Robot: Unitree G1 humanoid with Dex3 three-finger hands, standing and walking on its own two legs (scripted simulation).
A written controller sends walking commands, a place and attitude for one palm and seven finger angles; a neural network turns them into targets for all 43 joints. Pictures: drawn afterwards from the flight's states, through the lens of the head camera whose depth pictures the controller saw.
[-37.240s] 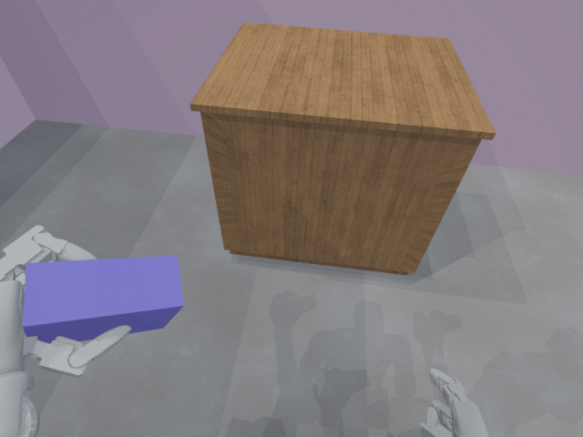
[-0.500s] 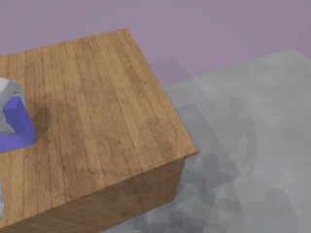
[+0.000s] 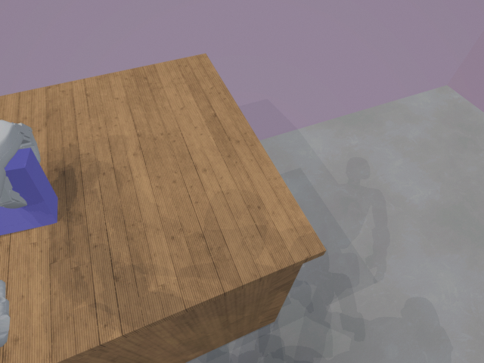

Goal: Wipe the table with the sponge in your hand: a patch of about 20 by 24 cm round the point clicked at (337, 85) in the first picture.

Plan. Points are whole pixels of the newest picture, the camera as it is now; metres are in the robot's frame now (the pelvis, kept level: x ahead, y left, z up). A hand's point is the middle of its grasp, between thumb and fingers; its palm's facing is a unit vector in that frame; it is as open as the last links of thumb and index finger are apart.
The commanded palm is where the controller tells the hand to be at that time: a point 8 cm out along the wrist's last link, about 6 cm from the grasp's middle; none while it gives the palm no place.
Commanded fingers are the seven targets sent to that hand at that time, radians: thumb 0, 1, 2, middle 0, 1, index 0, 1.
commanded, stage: slide back across to the first lane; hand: left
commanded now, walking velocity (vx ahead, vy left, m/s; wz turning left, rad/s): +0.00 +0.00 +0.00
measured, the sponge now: (17, 202) +0.36 +0.41 +0.04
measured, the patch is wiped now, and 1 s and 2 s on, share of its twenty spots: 1.00 1.00 1.00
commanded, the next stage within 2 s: wipe back along the first lane in 0.30 s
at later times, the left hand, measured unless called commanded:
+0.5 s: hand out of the picture +0.37 +0.44 +0.10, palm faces -0.11 -0.04 -0.99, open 10.0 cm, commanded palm +0.34 +0.43 +0.13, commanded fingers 0.00 0.10 1.30 -1.20 -1.60 -1.20 -1.60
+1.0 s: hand out of the picture +0.32 +0.43 +0.10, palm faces -0.03 -0.03 -1.00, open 10.1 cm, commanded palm +0.28 +0.41 +0.12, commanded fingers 0.00 0.10 1.30 -1.20 -1.60 -1.20 -1.60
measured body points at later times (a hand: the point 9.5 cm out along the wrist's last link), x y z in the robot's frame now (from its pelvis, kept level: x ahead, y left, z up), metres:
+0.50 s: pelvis +0.02 +0.00 +0.00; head +0.09 +0.01 +0.45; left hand +0.37 +0.44 +0.15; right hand +0.13 -0.27 -0.12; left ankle +0.00 +0.07 -0.73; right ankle -0.01 -0.13 -0.73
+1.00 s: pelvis +0.02 +0.02 +0.00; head +0.06 +0.02 +0.45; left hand +0.32 +0.43 +0.15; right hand +0.17 -0.24 -0.11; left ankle +0.00 +0.07 -0.73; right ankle -0.01 -0.13 -0.73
